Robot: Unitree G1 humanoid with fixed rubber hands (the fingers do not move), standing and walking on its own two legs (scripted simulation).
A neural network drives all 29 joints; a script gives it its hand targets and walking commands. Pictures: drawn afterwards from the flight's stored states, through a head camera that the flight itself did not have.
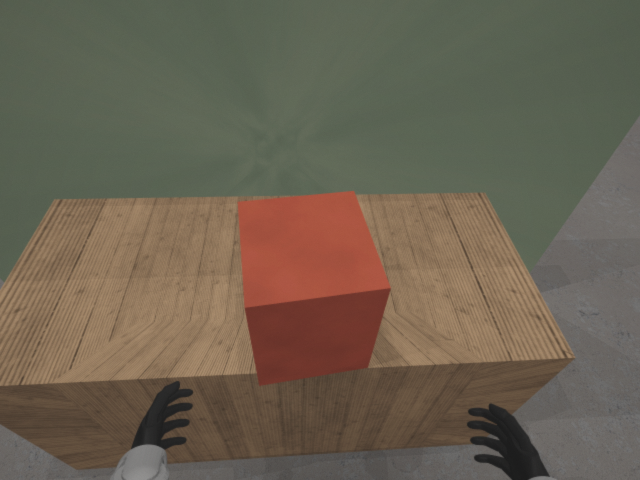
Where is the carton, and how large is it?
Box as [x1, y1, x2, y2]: [238, 191, 390, 385]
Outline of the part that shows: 353,191 238,202 244,305 259,385 367,367 390,287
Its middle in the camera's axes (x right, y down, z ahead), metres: -0.02 +0.09 +0.68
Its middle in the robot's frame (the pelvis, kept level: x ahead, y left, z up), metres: +0.44 +0.02 -0.09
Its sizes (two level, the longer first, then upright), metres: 0.210 0.200 0.250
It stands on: a pedestal, 0.56 m high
